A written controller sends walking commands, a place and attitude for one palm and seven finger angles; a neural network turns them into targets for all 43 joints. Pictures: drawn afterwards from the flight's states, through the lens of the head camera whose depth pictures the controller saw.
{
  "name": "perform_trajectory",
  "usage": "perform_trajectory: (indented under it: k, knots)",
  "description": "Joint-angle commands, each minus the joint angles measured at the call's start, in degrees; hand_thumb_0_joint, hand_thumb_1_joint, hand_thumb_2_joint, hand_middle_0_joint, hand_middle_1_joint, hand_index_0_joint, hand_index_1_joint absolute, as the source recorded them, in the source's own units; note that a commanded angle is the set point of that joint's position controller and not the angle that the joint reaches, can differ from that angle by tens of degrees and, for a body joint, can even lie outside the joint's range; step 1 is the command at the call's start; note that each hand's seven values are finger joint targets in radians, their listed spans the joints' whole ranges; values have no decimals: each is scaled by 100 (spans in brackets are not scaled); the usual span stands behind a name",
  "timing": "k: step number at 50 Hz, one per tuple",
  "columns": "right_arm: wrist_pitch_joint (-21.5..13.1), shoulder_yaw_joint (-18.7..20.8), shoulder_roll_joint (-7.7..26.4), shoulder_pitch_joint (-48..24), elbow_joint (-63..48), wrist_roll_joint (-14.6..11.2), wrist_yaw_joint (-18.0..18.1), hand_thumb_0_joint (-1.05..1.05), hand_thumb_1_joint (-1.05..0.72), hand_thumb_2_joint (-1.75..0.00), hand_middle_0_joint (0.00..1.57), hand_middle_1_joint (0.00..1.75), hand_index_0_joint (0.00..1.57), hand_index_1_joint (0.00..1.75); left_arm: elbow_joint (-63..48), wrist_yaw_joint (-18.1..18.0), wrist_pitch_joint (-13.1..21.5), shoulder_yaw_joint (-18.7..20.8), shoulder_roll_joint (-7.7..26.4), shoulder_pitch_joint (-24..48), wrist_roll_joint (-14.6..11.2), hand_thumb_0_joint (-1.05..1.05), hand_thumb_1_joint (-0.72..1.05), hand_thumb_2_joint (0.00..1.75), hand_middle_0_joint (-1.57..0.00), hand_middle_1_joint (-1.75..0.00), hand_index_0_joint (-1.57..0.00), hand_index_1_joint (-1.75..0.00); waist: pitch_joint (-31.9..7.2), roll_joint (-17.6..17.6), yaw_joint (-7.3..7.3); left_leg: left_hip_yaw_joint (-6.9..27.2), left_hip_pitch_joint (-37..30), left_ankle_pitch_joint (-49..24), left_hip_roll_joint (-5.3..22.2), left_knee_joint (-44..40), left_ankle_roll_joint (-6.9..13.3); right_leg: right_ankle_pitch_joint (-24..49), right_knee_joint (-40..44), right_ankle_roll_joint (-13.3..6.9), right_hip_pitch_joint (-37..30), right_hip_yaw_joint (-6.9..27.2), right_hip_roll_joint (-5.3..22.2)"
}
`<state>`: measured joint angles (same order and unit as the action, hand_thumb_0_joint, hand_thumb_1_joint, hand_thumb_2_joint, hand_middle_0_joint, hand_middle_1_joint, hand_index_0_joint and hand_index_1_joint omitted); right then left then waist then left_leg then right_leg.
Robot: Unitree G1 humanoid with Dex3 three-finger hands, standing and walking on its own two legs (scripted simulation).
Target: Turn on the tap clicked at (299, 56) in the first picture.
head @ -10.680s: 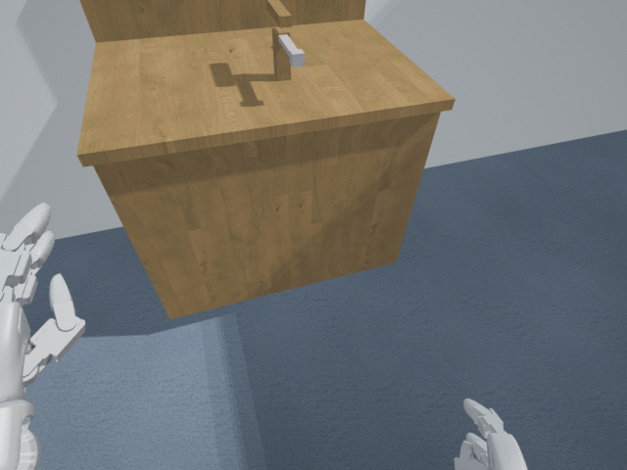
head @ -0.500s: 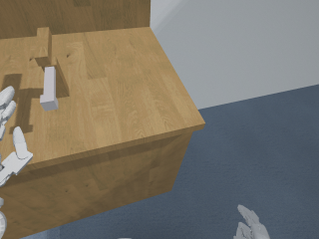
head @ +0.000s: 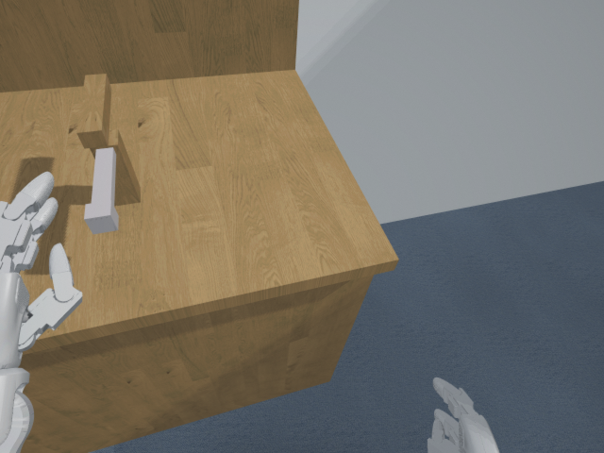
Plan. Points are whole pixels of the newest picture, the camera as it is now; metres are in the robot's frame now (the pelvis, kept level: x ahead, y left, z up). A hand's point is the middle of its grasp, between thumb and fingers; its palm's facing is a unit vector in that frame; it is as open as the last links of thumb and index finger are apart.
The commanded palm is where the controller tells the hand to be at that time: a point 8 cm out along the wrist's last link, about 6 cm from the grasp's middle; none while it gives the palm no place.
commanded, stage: come to a stop and stand still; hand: left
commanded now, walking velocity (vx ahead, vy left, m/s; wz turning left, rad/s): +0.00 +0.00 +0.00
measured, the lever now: (102, 217) +0.33 +0.29 +0.13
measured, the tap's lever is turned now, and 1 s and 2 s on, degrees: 0 0 0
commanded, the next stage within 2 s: look again from close up in 0.38 s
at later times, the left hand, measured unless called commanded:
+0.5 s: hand (75, 269) +0.24 +0.26 +0.16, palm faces +0.39 -0.85 -0.35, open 7.5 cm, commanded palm +0.18 +0.29 +0.18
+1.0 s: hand (42, 248) +0.25 +0.29 +0.18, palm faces +0.43 -0.84 -0.32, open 7.5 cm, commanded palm +0.16 +0.29 +0.18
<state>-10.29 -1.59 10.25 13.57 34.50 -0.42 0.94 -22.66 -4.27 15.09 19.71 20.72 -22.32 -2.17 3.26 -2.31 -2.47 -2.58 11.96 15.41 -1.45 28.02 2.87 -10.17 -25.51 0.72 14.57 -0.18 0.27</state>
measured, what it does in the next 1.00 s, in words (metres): stands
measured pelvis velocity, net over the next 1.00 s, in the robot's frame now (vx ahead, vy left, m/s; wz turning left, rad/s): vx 0.00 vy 0.00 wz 0.03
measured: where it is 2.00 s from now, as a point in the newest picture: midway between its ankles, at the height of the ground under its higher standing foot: outside the picture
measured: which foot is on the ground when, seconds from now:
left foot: down 0.00-1.00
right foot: down 0.00-1.00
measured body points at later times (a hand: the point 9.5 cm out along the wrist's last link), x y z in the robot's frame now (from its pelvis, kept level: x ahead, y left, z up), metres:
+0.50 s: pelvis +0.02 +0.01 +0.00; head +0.05 +0.04 +0.45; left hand +0.21 +0.30 +0.18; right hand +0.21 -0.21 -0.07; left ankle +0.00 +0.08 -0.74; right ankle +0.04 -0.13 -0.74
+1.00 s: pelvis +0.00 +0.00 +0.00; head +0.01 +0.00 +0.45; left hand +0.22 +0.33 +0.20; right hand +0.19 -0.21 -0.09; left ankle +0.00 +0.08 -0.74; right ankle +0.04 -0.13 -0.74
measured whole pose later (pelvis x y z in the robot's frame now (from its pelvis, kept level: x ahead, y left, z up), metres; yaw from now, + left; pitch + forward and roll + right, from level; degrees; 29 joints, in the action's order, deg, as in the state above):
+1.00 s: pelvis +0.00 +0.00 +0.00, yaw +2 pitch -1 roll +0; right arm -5.4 -2.9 13.2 11.0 36.4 0.2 -1.5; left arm -17.0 0.0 -1.7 23.9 24.1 -8.5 -7.2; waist 0.7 0.0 -2.8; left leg -1.2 12.5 15.5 -2.8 28.9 2.5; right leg -12.7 -28.9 0.3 15.4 0.1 0.7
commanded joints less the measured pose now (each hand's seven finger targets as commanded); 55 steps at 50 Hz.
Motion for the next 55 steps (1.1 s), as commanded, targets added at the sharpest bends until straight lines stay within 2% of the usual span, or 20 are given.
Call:
perform_trajectory:
  k: [1,3,6,10,17,27,31,40,41,42,43,44,45,46,47,50,51,52,53,55]
  knots:
    - [-351,313,711,-692,-951,-49,55,0,-90,-90,20,30,20,30,-1652,-203,384,689,971,982,-69,0,90,90,-20,-30,-20,-30,-1059,761,67,525,-18,-1068,501,-629,-201,966,73,-198,-903,326,239]
    - [-302,351,766,-610,-949,-36,24,0,-90,-90,20,30,20,30,-1612,-205,323,500,761,741,-60,0,90,90,-20,-30,-20,-30,-1095,626,90,516,-82,-1577,500,-536,-263,1313,67,-202,-984,276,240]
    - [-204,376,778,-665,-944,-39,-7,0,-90,-90,20,30,20,30,-1567,-237,232,624,827,321,-46,0,90,90,-20,-30,-20,-30,-1161,571,97,423,-225,-2110,522,-422,-341,1686,50,-192,-1009,206,213]
    - [-25,385,803,-628,-1021,-33,14,0,-90,-90,20,30,20,30,-1473,-236,155,672,829,156,-59,0,90,90,-20,-30,-20,-30,-1033,473,126,426,-25,-2033,549,-460,-351,1762,65,-198,-1089,206,241]
    - [98,359,777,-719,-1133,-23,62,0,-90,-90,20,30,20,30,-1888,-268,119,801,948,95,-89,0,90,90,-20,-30,-20,-30,-1228,605,142,409,-217,-2450,567,-381,-364,1970,15,-190,-1227,52,233]
    - [137,362,796,-732,-1058,-20,109,0,-90,-90,20,30,20,30,-1640,-298,18,581,795,291,-52,0,90,90,-20,-30,-20,-30,-897,564,137,432,88,-1289,562,-667,-272,1353,193,-156,-1180,140,229]
    - [112,377,787,-792,-1076,-40,116,0,-90,-90,20,30,20,30,-1751,-321,18,717,947,294,-31,0,90,90,-20,-30,-20,-30,-903,615,113,445,79,-1217,545,-707,-265,1310,200,-156,-1208,151,216]
    - [119,389,807,-684,-1077,-40,104,0,-90,-90,20,30,20,30,-1522,-295,15,640,824,202,-45,0,90,90,-20,-30,-20,-30,-723,482,117,499,398,-663,551,-876,-220,968,286,-134,-1292,159,223]
    - [237,-811,1095,200,-1748,-321,505,0,-90,-90,20,30,20,30,-3375,-398,864,1780,5212,5427,147,0,90,90,-20,-30,-20,-30,-421,2090,560,918,1533,29,540,-812,-69,-772,-662,234,-1177,-30,-186]
    - [139,328,864,-551,-788,290,370,0,-90,-90,20,30,20,30,17,-81,-249,1680,2263,3194,468,0,90,90,-20,-30,-20,-30,-1441,1804,-347,858,-322,-1918,399,-714,-722,-134,-594,-346,-609,-199,-192]
    - [77,283,1021,-453,-929,176,29,0,-90,-90,20,30,20,30,190,81,-687,397,1308,2422,-254,0,90,90,-20,-30,-20,-30,-1299,1466,-37,894,-435,-3727,266,-411,-983,264,-447,-396,-130,-555,-251]
    - [57,425,1242,-505,-696,142,-39,0,-90,-90,20,30,20,30,-223,334,-968,639,952,2381,-483,0,90,90,-20,-30,-20,-30,-1865,1403,-147,665,-1293,-3952,362,-200,-992,606,-408,-285,100,-368,-302]
    - [60,471,1300,-502,-644,113,-26,0,-90,-90,20,30,20,30,-85,480,-1245,798,1162,1741,-702,0,90,90,-20,-30,-20,-30,-1900,1084,-239,590,-1236,-4066,330,-223,-921,636,-400,-279,-113,-394,-252]
    - [128,348,1241,-845,-751,-9,-115,0,-90,-90,20,30,20,30,96,611,-1589,344,546,1060,-802,0,90,90,-20,-30,-20,-30,-1606,788,-269,537,-1026,-3768,345,-277,-915,527,-372,-271,-77,-461,-280]
    - [117,320,1275,-942,-796,-2,-194,0,-90,-90,20,30,20,30,-420,668,-1631,121,477,1131,-689,0,90,90,-20,-30,-20,-30,-1394,351,-241,522,-710,-3538,360,-214,-769,868,-340,-258,-125,-567,-216]
    - [246,324,1224,-1223,-942,35,-238,0,-90,-90,20,30,20,30,-1054,499,-1460,262,838,797,-337,0,90,90,-20,-30,-20,-30,-1137,98,-126,543,-48,-1937,289,-230,-495,447,-438,-214,67,-627,-243]
    - [288,308,1198,-1386,-979,-13,-225,0,-90,-90,20,30,20,30,-1385,318,-1273,683,1238,826,-335,0,90,90,-20,-30,-20,-30,-1184,290,-148,508,1,-1344,269,-272,-473,179,-485,-235,39,-559,-297]
    - [266,304,1110,-1345,-1042,69,-185,0,-90,-90,20,30,20,30,-1786,173,-1001,654,1287,1195,-294,0,90,90,-20,-30,-20,-30,-1381,497,-154,514,116,-1001,184,-252,-465,-14,-538,-257,61,-535,-248]
    - [227,294,1035,-1287,-994,79,-127,0,-90,-90,20,30,20,30,-1660,5,-784,750,1247,1168,-357,0,90,90,-20,-30,-20,-30,-1274,463,-150,525,216,-649,174,-221,-429,-215,-583,-253,157,-518,-259]
    - [138,277,974,-1216,-888,78,-35,0,-90,-90,20,30,20,30,-1694,-292,-428,897,1392,1493,-379,0,90,90,-20,-30,-20,-30,-1250,794,-112,519,361,-57,121,-117,-331,-549,-601,-233,320,-424,-214]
